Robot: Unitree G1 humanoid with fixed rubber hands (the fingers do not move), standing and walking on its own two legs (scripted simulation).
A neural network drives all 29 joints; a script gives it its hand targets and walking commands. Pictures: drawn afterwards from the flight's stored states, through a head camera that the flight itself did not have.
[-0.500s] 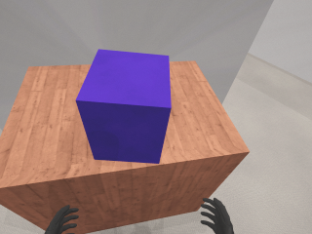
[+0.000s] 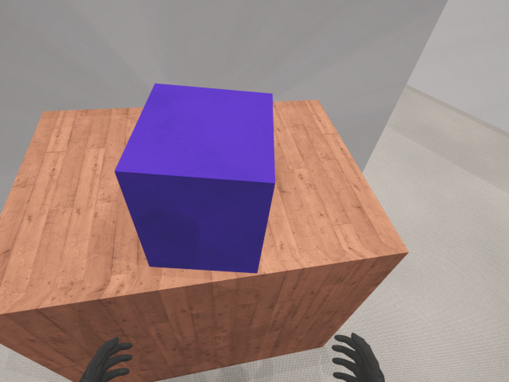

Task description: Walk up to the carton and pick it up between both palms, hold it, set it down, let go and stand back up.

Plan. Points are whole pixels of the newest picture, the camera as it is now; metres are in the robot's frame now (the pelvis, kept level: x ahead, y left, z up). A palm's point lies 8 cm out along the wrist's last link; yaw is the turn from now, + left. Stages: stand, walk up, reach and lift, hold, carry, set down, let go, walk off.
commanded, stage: stand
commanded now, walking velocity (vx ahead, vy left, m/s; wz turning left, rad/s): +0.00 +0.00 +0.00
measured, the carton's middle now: (208, 183) +0.43 +0.08 +0.06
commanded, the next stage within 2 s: none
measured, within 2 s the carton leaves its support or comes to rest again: neither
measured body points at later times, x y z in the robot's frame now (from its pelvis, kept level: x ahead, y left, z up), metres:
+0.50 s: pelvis +0.02 +0.02 -0.01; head +0.01 +0.04 +0.44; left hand +0.11 +0.31 -0.13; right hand +0.15 -0.22 -0.11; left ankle +0.05 +0.11 -0.74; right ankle -0.08 -0.10 -0.74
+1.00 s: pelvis +0.01 +0.02 +0.00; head +0.00 +0.04 +0.45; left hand +0.07 +0.31 -0.14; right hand +0.12 -0.22 -0.12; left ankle +0.05 +0.11 -0.74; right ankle -0.08 -0.10 -0.74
